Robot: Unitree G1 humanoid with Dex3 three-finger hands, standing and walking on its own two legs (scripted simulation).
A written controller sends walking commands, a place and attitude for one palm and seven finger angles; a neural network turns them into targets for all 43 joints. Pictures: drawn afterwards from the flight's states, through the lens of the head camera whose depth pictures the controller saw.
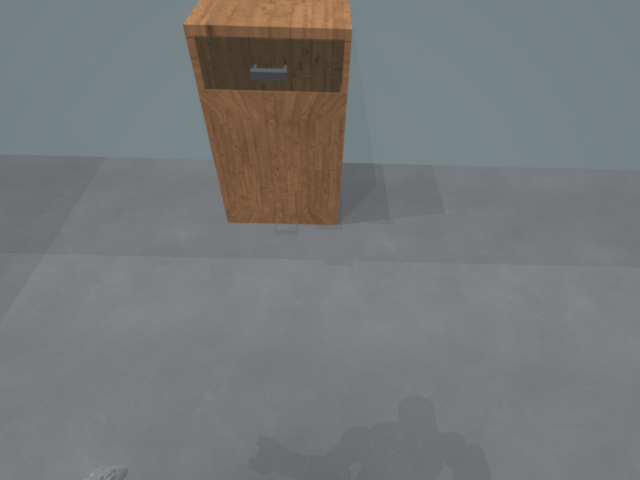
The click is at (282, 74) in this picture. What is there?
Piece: drawer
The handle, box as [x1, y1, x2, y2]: [250, 64, 287, 80]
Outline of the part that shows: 250,69 251,79 286,80 287,77 286,65 284,65 283,69 257,68 256,64 254,64 253,67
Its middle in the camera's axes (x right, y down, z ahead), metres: -0.16 -0.51 +1.18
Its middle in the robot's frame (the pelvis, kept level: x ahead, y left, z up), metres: +1.21 +0.23 -0.06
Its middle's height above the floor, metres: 0.71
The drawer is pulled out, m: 0.00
